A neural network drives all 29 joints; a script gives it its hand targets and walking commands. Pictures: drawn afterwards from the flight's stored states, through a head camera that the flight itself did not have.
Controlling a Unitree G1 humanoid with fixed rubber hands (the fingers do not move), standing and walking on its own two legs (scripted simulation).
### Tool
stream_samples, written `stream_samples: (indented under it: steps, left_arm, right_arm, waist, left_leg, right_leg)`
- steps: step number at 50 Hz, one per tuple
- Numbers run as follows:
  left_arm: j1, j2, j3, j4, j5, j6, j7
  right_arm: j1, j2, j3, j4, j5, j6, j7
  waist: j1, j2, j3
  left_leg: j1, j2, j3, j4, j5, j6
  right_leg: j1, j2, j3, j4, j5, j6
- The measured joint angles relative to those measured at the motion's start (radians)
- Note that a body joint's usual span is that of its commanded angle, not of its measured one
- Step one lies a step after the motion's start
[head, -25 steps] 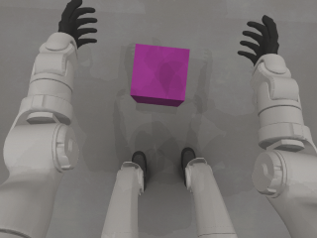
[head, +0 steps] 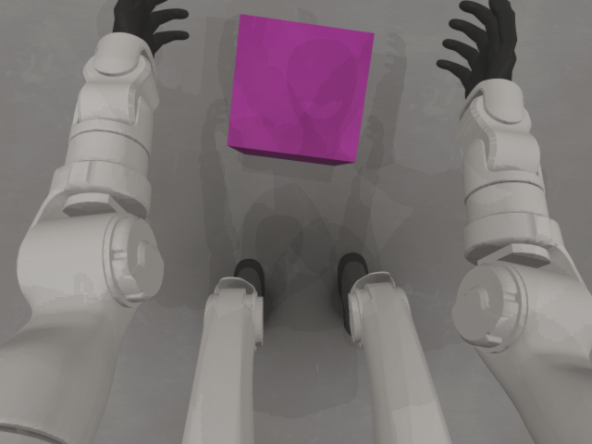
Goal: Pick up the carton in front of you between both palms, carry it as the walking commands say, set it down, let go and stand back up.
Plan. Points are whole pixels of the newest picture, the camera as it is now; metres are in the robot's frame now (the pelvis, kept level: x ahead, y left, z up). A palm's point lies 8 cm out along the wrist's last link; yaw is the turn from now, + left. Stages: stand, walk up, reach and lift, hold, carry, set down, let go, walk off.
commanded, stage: reach and lift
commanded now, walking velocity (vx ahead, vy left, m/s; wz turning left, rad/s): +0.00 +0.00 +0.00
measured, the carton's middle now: (297, 105) +0.54 +0.00 -0.47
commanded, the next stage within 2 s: none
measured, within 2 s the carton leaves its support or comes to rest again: leaves its support in 1.48 s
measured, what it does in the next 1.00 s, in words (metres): lowers itself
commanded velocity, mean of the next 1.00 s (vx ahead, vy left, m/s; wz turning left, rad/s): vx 0.00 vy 0.00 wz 0.00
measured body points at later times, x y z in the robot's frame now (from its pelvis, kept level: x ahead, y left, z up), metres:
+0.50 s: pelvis -0.05 +0.00 -0.20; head +0.34 +0.02 +0.02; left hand +0.56 +0.18 -0.38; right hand +0.52 -0.19 -0.38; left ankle +0.06 +0.12 -0.56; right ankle +0.07 -0.14 -0.56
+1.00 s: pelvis -0.05 +0.00 -0.22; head +0.34 +0.01 -0.01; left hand +0.56 +0.16 -0.41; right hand +0.52 -0.17 -0.41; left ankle +0.06 +0.12 -0.56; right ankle +0.07 -0.13 -0.56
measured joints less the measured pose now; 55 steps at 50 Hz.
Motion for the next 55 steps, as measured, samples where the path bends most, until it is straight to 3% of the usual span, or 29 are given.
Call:
stream_samples:
  steps: [11,16,29,37,55]
  left_arm:
    - [-0.156,0.121,-0.222,0.029,-0.215,0.030,0.065]
    - [-0.248,0.156,-0.287,0.068,-0.272,0.043,0.079]
    - [-0.345,0.179,-0.346,0.193,-0.303,-0.007,0.085]
    - [-0.336,0.167,-0.373,0.178,-0.327,-0.030,0.087]
    - [-0.371,0.127,-0.372,0.170,-0.302,-0.016,0.087]
  right_arm:
    - [-0.150,-0.122,0.178,0.054,0.209,0.027,-0.056]
    - [-0.243,-0.149,0.217,0.117,0.260,0.036,-0.068]
    - [-0.382,-0.159,0.251,0.298,0.278,-0.029,-0.057]
    - [-0.373,-0.173,0.281,0.298,0.308,-0.045,-0.052]
    - [-0.423,-0.113,0.283,0.287,0.268,-0.038,-0.046]
  waist:
    - [-0.003,-0.016,0.150]
    - [-0.014,-0.023,0.248]
    - [-0.012,-0.036,0.444]
    - [0.002,-0.051,0.479]
    - [0.010,-0.038,0.512]
  left_leg:
    - [-0.295,-0.017,0.002,0.476,-0.114,-0.008]
    - [-0.363,-0.026,0.005,0.612,-0.124,-0.008]
    - [-0.405,-0.010,0.015,0.802,-0.166,0.000]
    - [-0.392,0.002,0.013,0.865,-0.202,-0.003]
    - [-0.379,0.000,0.006,0.843,-0.172,-0.004]
  right_leg:
    - [-0.293,0.019,0.005,0.477,-0.116,0.012]
    - [-0.358,0.019,0.007,0.614,-0.132,0.029]
    - [-0.400,0.020,0.003,0.796,-0.165,0.036]
    - [-0.394,0.016,-0.008,0.859,-0.193,0.023]
    - [-0.376,0.014,-0.015,0.834,-0.165,0.020]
